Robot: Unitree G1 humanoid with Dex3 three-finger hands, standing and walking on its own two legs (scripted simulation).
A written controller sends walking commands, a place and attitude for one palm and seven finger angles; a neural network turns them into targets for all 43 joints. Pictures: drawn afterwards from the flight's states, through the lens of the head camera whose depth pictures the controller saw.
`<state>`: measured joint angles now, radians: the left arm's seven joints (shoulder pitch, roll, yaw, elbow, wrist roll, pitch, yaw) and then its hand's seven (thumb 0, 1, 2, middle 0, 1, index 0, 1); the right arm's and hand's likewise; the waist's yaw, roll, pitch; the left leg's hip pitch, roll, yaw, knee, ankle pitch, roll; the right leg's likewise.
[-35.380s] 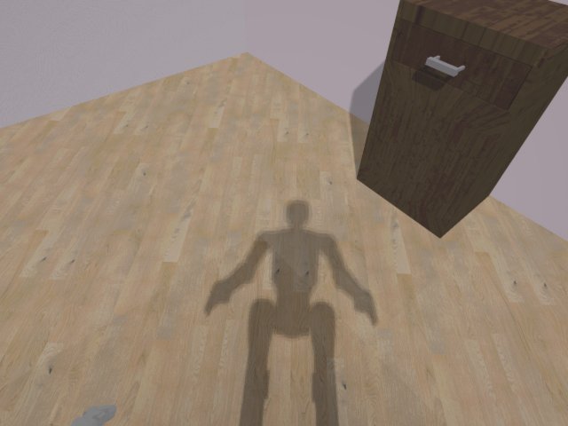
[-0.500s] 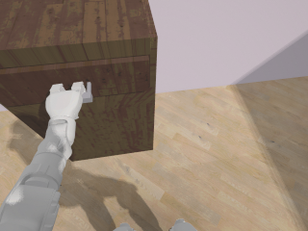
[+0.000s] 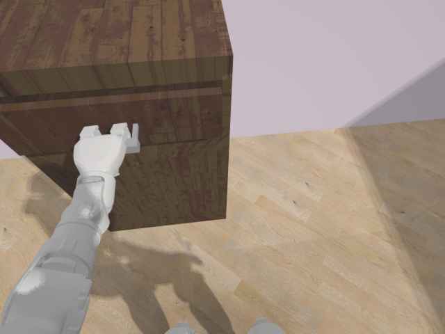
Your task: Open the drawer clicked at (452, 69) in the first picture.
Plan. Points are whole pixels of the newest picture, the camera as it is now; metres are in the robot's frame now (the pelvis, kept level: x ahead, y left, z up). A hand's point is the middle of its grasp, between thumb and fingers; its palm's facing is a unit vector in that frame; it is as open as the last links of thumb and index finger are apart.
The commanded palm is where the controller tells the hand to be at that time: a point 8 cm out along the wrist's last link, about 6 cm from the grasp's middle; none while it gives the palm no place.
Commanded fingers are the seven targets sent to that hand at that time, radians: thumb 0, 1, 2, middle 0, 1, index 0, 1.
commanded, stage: pull the drawer open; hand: left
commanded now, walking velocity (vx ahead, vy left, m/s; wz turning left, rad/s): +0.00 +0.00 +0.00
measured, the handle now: (111, 139) +0.50 +0.22 +0.01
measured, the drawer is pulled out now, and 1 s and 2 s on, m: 0.03 0.16 0.30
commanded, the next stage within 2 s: open the thumb to release the handle in 1.74 s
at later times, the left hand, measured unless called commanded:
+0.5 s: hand (108, 203) +0.36 +0.21 -0.01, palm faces -0.01 -0.02 -1.00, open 5.8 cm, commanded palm +0.34 +0.21 +0.04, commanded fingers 0.00 0.90 0.90 -0.40 -1.35 -0.40 -1.35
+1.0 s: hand (106, 230) +0.31 +0.21 -0.01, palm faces -0.01 -0.09 -1.00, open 5.9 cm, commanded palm +0.26 +0.21 +0.04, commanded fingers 0.00 0.90 0.90 -0.40 -1.35 -0.40 -1.35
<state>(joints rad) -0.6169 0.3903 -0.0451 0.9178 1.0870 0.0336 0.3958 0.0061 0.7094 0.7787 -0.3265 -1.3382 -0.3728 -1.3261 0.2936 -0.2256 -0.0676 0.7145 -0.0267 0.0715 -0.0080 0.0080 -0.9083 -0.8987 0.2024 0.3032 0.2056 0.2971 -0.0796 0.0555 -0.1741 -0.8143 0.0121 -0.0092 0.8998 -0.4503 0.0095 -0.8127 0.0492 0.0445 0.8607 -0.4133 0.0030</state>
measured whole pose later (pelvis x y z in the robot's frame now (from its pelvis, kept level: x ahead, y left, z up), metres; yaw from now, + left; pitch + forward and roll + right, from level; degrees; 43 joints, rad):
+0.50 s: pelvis +0.00 +0.00 +0.01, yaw +2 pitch +16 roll -1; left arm -0.31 0.29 -0.17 0.62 1.10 0.13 0.46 0.01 0.70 0.81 -0.32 -1.34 -0.38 -1.33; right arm 0.17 -0.23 -0.06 0.69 -0.02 0.06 -0.02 0.01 -0.91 -0.90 0.20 0.30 0.20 0.30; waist -0.02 0.05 -0.16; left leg -0.68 -0.01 -0.03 0.85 -0.44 0.01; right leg -0.67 0.03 0.03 0.81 -0.42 0.00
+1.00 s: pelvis +0.01 -0.01 +0.01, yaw -1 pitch +15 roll +0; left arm 0.05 0.30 -0.10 0.30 1.07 0.11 0.45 0.03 0.73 0.76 -0.27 -1.34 -0.37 -1.29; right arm 0.24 -0.24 -0.06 0.66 -0.01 0.07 0.00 0.01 -0.91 -0.90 0.20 0.30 0.20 0.30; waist -0.03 0.05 -0.16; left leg -0.61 0.01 0.01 0.81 -0.45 0.00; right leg -0.63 0.05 0.07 0.80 -0.42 -0.01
